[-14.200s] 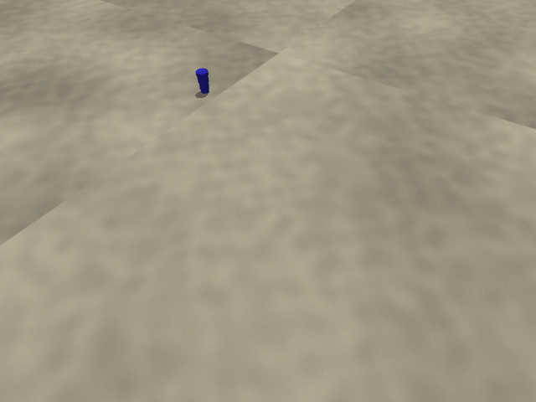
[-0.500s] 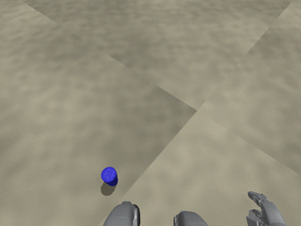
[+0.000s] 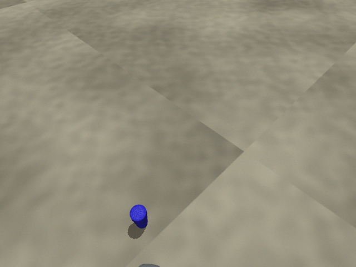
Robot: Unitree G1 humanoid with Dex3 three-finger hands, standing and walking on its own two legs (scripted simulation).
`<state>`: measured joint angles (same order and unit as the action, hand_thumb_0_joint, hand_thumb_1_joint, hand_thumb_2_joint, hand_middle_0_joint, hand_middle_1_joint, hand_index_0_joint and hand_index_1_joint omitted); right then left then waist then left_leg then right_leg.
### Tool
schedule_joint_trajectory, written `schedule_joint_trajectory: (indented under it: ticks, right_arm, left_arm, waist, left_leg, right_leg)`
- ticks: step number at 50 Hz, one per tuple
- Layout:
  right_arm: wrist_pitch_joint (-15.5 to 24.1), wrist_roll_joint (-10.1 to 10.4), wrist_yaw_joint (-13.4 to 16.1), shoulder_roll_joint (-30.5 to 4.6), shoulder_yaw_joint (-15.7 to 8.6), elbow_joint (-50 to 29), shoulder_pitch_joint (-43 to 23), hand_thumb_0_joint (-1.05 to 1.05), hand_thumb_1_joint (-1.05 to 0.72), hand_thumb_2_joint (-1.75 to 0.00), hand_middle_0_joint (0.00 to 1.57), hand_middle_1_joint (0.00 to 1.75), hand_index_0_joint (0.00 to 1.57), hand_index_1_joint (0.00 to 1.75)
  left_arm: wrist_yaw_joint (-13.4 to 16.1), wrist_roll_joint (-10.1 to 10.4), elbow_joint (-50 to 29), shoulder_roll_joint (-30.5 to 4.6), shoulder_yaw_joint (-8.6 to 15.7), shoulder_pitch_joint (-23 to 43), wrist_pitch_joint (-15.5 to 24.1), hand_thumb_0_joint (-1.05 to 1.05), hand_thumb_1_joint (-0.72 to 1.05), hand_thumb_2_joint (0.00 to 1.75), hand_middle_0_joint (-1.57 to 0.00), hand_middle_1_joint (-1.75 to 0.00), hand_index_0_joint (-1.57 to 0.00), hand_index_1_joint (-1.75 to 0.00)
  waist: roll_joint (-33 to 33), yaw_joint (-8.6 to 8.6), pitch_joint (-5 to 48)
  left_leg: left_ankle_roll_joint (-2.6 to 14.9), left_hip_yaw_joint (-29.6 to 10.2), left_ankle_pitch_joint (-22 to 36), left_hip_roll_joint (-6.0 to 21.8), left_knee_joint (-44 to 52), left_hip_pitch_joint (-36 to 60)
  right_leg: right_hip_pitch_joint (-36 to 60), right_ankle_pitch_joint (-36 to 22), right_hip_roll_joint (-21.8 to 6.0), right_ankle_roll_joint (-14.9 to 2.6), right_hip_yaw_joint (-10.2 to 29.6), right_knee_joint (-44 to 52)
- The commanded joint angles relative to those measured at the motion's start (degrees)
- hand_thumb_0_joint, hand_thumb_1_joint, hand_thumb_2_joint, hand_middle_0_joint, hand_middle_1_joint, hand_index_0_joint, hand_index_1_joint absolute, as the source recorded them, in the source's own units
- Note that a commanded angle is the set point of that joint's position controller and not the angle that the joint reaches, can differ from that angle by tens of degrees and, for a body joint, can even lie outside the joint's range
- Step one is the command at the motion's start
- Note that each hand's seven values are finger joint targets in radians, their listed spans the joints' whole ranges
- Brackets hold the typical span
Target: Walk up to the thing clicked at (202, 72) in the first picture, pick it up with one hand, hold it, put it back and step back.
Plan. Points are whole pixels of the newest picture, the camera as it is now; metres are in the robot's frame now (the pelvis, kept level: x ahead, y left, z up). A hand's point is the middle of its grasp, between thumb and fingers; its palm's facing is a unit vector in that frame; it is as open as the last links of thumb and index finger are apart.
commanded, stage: walk up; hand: left
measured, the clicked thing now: (140, 218) +0.46 +0.27 -0.70
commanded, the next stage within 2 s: stand in 0.84 s
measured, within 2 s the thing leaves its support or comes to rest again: neither
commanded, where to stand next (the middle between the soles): +0.13 +0.03 m, yaw -1 degrees
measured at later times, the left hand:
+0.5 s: hand out of the picture +0.14 +0.28 -0.17, palm faces -0.05 -0.92 -0.39, open 7.4 cm
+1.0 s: hand out of the picture +0.11 +0.31 -0.17, palm faces +0.05 -0.92 -0.38, open 7.4 cm
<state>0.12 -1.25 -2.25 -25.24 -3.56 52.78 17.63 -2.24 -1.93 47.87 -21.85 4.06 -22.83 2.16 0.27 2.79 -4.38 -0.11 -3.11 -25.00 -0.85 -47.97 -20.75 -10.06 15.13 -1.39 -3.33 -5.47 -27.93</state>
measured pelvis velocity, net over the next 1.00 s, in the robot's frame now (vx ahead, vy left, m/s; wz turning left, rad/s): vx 0.02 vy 0.03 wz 0.01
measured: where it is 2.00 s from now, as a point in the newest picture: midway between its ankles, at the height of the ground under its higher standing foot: outside the picture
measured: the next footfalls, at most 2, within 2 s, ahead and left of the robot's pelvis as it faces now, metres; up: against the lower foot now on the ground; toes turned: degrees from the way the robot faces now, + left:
left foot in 0.14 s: +0.10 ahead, +0.14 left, +0.00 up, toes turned +3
right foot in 0.52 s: +0.19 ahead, -0.15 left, +0.00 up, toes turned -4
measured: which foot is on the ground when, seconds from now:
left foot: up 0.00-0.12, down 0.14-0.54, up 0.56-0.80, down 0.82-1.00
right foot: down 0.00-0.14, up 0.16-0.50, down 0.52-0.84, up 0.86-1.00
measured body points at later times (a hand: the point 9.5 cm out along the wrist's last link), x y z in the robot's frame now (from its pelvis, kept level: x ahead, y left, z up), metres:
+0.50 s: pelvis +0.05 +0.00 -0.02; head +0.10 +0.01 +0.42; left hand +0.14 +0.33 -0.14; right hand +0.08 -0.32 -0.13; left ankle +0.06 +0.14 -0.74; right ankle +0.16 -0.15 -0.73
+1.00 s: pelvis +0.02 +0.03 -0.02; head +0.02 +0.05 +0.43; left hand +0.11 +0.36 -0.14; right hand +0.04 -0.29 -0.13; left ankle -0.02 +0.15 -0.74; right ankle +0.12 -0.12 -0.70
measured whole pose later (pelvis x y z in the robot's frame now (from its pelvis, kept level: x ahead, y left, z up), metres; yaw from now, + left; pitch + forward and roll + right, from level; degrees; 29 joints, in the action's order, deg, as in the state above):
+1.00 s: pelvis +0.02 +0.03 -0.02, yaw +0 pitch -4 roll +1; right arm 0.9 -2.3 0.4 -19.7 -2.3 57.2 18.4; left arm 0.9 0.3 54.5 -24.5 4.3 -11.4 -1.0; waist 4.5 -0.8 -2.4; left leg 0.0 -0.6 -23.5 -1.5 -36.2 -9.2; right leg -29.9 20.2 -0.1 -1.0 7.2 -53.2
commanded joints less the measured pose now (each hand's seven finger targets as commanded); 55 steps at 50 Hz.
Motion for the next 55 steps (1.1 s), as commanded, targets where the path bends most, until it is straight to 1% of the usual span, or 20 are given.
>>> schedule_joint_trajectory:
  ticks: [1, 5, 6, 7, 9, 17, 21, 25, 26, 27, 29, 32, 36, 39, 41, 42, 44, 47, 53, 55]
  right_arm:
    - [2.8, 0.6, -0.3, -10.4, -3.4, -5.3, 1.4, 0.0, -0.9, -0.9, 0.2, 0.3, 0.2, 0.3]
    - [4.4, 0.6, 2.3, -10.3, -5.0, -0.9, 16.2, 0.0, -0.9, -0.9, 0.2, 0.3, 0.2, 0.3]
    - [4.7, -0.2, 3.4, -13.1, -5.6, -1.1, 18.3, 0.0, -0.9, -0.9, 0.2, 0.3, 0.2, 0.3]
    - [5.4, -1.6, 4.2, -16.9, -5.8, -3.2, 16.8, 0.0, -0.9, -0.9, 0.2, 0.3, 0.2, 0.3]
    - [6.0, 0.3, 4.5, -20.1, -5.7, -7.0, 6.7, 0.0, -0.9, -0.9, 0.2, 0.3, 0.2, 0.3]
    - [6.5, 0.1, 4.0, -11.5, -2.1, -8.6, -3.1, 0.0, -0.9, -0.9, 0.2, 0.3, 0.2, 0.3]
    - [1.1, -0.6, 3.0, -10.6, -2.0, -9.8, -4.2, 0.0, -0.9, -0.9, 0.2, 0.3, 0.2, 0.3]
    - [-2.9, 1.0, 2.4, -8.9, -2.5, -11.1, -5.1, 0.0, -0.9, -0.9, 0.2, 0.3, 0.2, 0.3]
    - [-3.3, 1.8, 2.3, -6.1, -1.6, -10.6, -1.8, 0.0, -0.9, -0.9, 0.2, 0.3, 0.2, 0.3]
    - [-3.9, 2.2, 2.7, -3.6, -0.8, -10.1, 1.6, 0.0, -0.9, -0.9, 0.2, 0.3, 0.2, 0.3]
    - [-5.1, 2.1, 4.2, -9.0, -3.0, -8.7, 1.9, 0.0, -0.9, -0.9, 0.2, 0.3, 0.2, 0.3]
    - [-5.1, 2.2, 3.6, -10.2, -4.0, -7.1, 0.6, 0.0, -0.9, -0.9, 0.2, 0.3, 0.2, 0.3]
    - [-4.2, 1.3, 2.0, -10.0, -3.3, -5.2, 1.4, 0.0, -0.9, -0.9, 0.2, 0.3, 0.2, 0.3]
    - [-1.6, 1.0, 1.6, -10.3, -3.2, -1.3, 7.0, 0.0, -0.9, -0.9, 0.2, 0.3, 0.2, 0.3]
    - [-0.4, -0.7, 2.0, -10.3, -3.7, 2.2, 10.5, 0.0, -0.9, -0.9, 0.2, 0.3, 0.2, 0.3]
    - [0.4, -1.5, 2.5, -14.8, -3.5, -3.0, 0.0, 0.0, -0.9, -0.9, 0.2, 0.3, 0.2, 0.3]
    - [1.9, -3.0, 4.5, -16.9, -4.6, -3.9, -8.1, 0.0, -0.9, -0.9, 0.2, 0.3, 0.2, 0.3]
    - [3.1, -0.9, 4.1, -10.5, -2.5, -2.2, -9.4, 0.0, -0.9, -0.9, 0.2, 0.3, 0.2, 0.3]
    - [2.6, 0.3, 3.5, -7.6, -1.6, -0.9, -8.2, 0.0, -0.9, -0.9, 0.2, 0.3, 0.2, 0.3]
    - [2.0, 0.7, 3.4, -7.4, -1.4, -0.1, -6.3, 0.0, -0.9, -0.9, 0.2, 0.3, 0.2, 0.3]
  left_arm:
    - [0.1, -0.4, -6.2, -17.8, 5.3, 5.8, 0.6, 0.0, 0.9, 0.9, -0.2, -0.3, -0.2, -0.3]
    - [-1.1, -0.9, -7.3, -13.3, 3.4, 8.4, -1.3, 0.0, 0.9, 0.9, -0.2, -0.3, -0.2, -0.3]
    - [-1.4, -0.7, -7.6, -10.5, 2.5, 6.5, -2.0, 0.0, 0.9, 0.9, -0.2, -0.3, -0.2, -0.3]
    - [-1.4, -0.3, -8.2, -7.9, 1.8, 4.7, -2.3, 0.0, 0.9, 0.9, -0.2, -0.3, -0.2, -0.3]
    - [-1.1, 0.2, -6.1, -14.3, 2.8, 2.3, -2.9, 0.0, 0.9, 0.9, -0.2, -0.3, -0.2, -0.3]
    - [-0.7, 2.6, 0.7, -11.9, 2.6, 0.5, -3.3, 0.0, 0.9, 0.9, -0.2, -0.3, -0.2, -0.3]
    - [3.0, 4.9, 0.0, -12.1, 1.5, 6.3, -1.4, 0.0, 0.9, 0.9, -0.2, -0.3, -0.2, -0.3]
    - [5.3, 3.9, 4.3, -14.8, 2.7, -0.1, -0.1, 0.0, 0.9, 0.9, -0.2, -0.3, -0.2, -0.3]
    - [5.6, 2.8, 3.7, -18.4, 3.9, 0.1, 0.3, 0.0, 0.9, 0.9, -0.2, -0.3, -0.2, -0.3]
    - [5.7, 1.6, 1.3, -20.3, 4.2, 1.4, 0.6, 0.0, 0.9, 0.9, -0.2, -0.3, -0.2, -0.3]
    - [6.0, 1.4, -2.6, -21.5, 4.1, 10.1, 0.0, 0.0, 0.9, 0.9, -0.2, -0.3, -0.2, -0.3]
    - [6.5, 1.2, -2.3, -17.5, 3.1, 12.7, -0.8, 0.0, 0.9, 0.9, -0.2, -0.3, -0.2, -0.3]
    - [6.3, -1.0, -2.6, -16.0, 3.3, 13.3, -0.9, 0.0, 0.9, 0.9, -0.2, -0.3, -0.2, -0.3]
    - [4.5, -2.0, -2.8, -17.4, 4.0, 16.2, -2.2, 0.0, 0.9, 0.9, -0.2, -0.3, -0.2, -0.3]
    - [3.9, -0.7, -0.9, -13.5, 2.9, 11.7, -3.8, 0.0, 0.9, 0.9, -0.2, -0.3, -0.2, -0.3]
    - [4.3, 0.0, -2.0, -4.3, 0.4, 11.0, -3.5, 0.0, 0.9, 0.9, -0.2, -0.3, -0.2, -0.3]
    - [5.0, 1.8, -1.7, -14.2, 3.6, 20.4, -1.4, 0.0, 0.9, 0.9, -0.2, -0.3, -0.2, -0.3]
    - [3.0, 2.5, 2.6, -11.2, 2.6, 14.0, -1.2, 0.0, 0.9, 0.9, -0.2, -0.3, -0.2, -0.3]
    - [2.1, 2.0, 4.0, -9.7, 1.0, 16.5, -0.5, 0.0, 0.9, 0.9, -0.2, -0.3, -0.2, -0.3]
    - [2.5, 2.0, 5.0, -9.0, 0.2, 14.3, 0.5, 0.0, 0.9, 0.9, -0.2, -0.3, -0.2, -0.3]
  waist:
    - [10.0, -2.52, -2.2]
    - [0.3, -9.11, 1.8]
    - [-8.5, -9.7, 1.6]
    - [-14.1, -7.91, 0.6]
    - [-5.7, -4.65, -7.8]
    - [-9.3, -0.38, -6.8]
    - [-19.3, -3.12, -3.3]
    - [-2.5, -0.4, 7.6]
    - [7.2, -0.01, 8.9]
    - [13.4, -1.07, 9.9]
    - [12.5, -2.05, 11.8]
    - [10.5, -3.3, 12.2]
    - [14.4, -1.37, 14.6]
    - [20.8, -3.34, 13.4]
    - [4.6, -4.97, 7.7]
    - [-20.1, -3.4, -1.0]
    - [-3.5, -4.14, -10.6]
    - [-6.5, -0.71, -6.0]
    - [-13.2, -2.83, -0.6]
    - [-9.6, -2.06, 2.2]
  left_leg:
    - [1.45, 4.7, 0.8, 1.9, 7.9, 0.6]
    - [2.24, 6.6, 11.1, 0.0, 16.8, 26.2]
    - [4.19, -4.2, -0.7, 5.6, 23.6, 28.3]
    - [8.34, -31.4, -20.6, 20.0, 33.3, 23.5]
    - [14.76, -36.8, -27.5, 27.2, 40.6, 9.2]
    - [10.11, -1.3, 19.1, 13.4, 31.0, -5.4]
    - [11.16, 4.2, 47.6, 9.3, 18.3, 3.0]
    - [6.46, 6.9, 21.8, 3.8, -3.8, 4.8]
    - [4.02, 6.1, 7.0, 2.9, -10.3, -4.1]
    - [2.44, 2.2, -11.2, -1.5, -17.8, -10.3]
    - [1.56, -3.5, -12.5, 0.7, -28.9, -7.7]
    - [0.67, -6.2, -4.9, -0.9, -32.7, -5.5]
    - [-0.77, 0.1, -5.4, -0.7, -14.9, -8.1]
    - [1.01, 7.4, -13.5, -1.2, 8.8, 4.0]
    - [2.25, 3.0, -5.1, -1.5, 23.8, 17.5]
    - [3.33, -32.1, -10.6, 20.1, 33.4, 11.4]
    - [11.94, -37.8, -14.1, 22.2, 35.1, -11.4]
    - [3.91, -12.4, 1.0, 11.1, 33.7, 4.4]
    - [6.0, -4.6, 25.3, 9.8, 25.0, 8.9]
    - [3.97, -3.9, 31.9, 9.4, 18.5, 9.9]
  right_leg:
    - [-6.6, 23.9, -13.0, -7.09, 15.7, 16.8]
    - [-24.1, 24.1, -5.7, -4.56, 6.2, -5.1]
    - [-30.0, 23.6, -1.9, -2.68, 3.0, -17.5]
    - [-36.7, 18.8, 2.6, 0.25, 6.3, -33.4]
    - [-34.2, 12.2, -2.8, 0.49, 14.3, -37.6]
    - [-14.0, 0.4, -2.3, 3.93, 10.8, -27.5]
    - [-14.2, 0.0, -0.2, 4.99, 2.9, -18.8]
    - [-1.0, -17.3, 2.8, 6.6, -0.2, 1.6]
    - [5.1, -31.3, -4.8, 4.39, 9.6, -0.7]
    - [5.5, -38.4, -17.8, -0.77, 27.3, 1.5]
    - [-1.7, -37.1, -25.6, -13.94, 35.4, 1.4]
    - [-8.1, -18.5, -15.9, -9.15, 22.5, -0.7]
    - [-0.9, 16.3, -11.5, -7.44, 19.4, 0.7]
    - [-8.0, 24.8, -12.4, -6.74, 18.9, 2.1]
    - [-23.6, 28.4, -6.7, -2.15, 13.1, -15.2]
    - [-39.7, 22.7, 1.7, 3.32, 8.0, -31.4]
    - [-26.8, 12.5, 0.6, 1.61, 18.3, -30.3]
    - [-26.1, 3.9, 0.5, 2.48, 13.6, -27.0]
    - [-8.7, 4.7, 0.1, 2.25, 6.2, -7.4]
    - [0.2, -9.3, -0.7, 1.48, 7.6, 6.0]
